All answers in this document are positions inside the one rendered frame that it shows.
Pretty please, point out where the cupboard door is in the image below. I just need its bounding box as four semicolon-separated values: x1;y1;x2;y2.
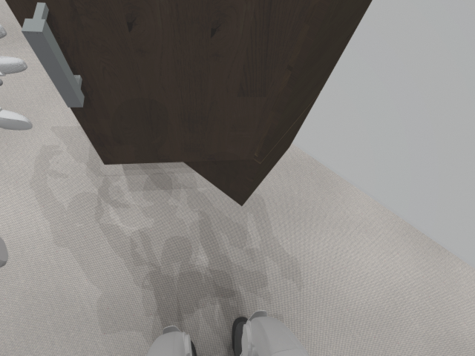
5;0;312;165

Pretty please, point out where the left robot hand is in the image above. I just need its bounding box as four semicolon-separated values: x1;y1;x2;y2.
0;25;33;131

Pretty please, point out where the handle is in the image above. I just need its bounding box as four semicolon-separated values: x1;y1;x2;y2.
22;2;85;108

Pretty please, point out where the right robot foot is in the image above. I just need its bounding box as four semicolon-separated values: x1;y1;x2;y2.
232;317;248;356

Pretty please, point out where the left robot shin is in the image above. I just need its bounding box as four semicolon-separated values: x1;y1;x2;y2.
163;326;182;334

